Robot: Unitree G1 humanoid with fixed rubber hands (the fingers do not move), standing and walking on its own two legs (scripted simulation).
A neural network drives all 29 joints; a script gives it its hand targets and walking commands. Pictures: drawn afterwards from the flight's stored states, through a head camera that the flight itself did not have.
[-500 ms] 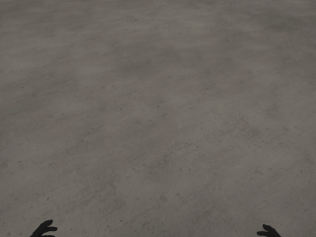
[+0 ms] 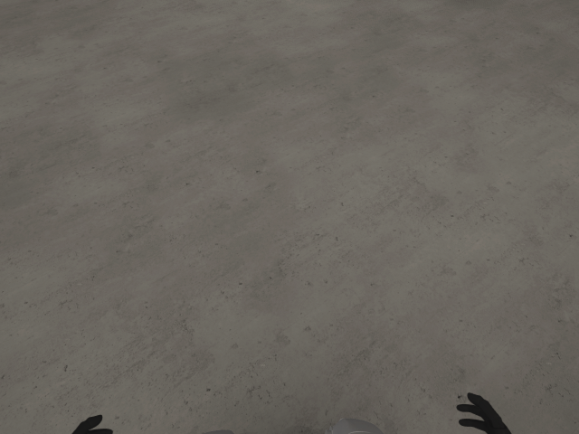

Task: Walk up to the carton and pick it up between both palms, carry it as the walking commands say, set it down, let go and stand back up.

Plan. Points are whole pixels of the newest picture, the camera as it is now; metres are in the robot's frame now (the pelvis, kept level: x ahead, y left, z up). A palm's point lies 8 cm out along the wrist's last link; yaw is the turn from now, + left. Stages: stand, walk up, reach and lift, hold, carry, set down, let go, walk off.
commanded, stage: walk up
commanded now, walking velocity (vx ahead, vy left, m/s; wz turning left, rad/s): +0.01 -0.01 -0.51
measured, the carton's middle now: out of the picture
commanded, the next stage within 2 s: none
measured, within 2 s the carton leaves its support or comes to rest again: neither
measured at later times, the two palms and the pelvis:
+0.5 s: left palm (108, 396) +0.16 +0.27 -0.10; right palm out of the picture +0.04 -0.29 -0.10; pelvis +0.00 +0.01 +0.01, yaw -14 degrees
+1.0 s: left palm (180, 351) +0.23 +0.19 -0.10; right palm out of the picture -0.07 -0.29 -0.12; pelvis +0.00 +0.00 +0.00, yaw -31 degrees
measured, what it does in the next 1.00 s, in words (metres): steps on the spot, turning right: left foot, then right foot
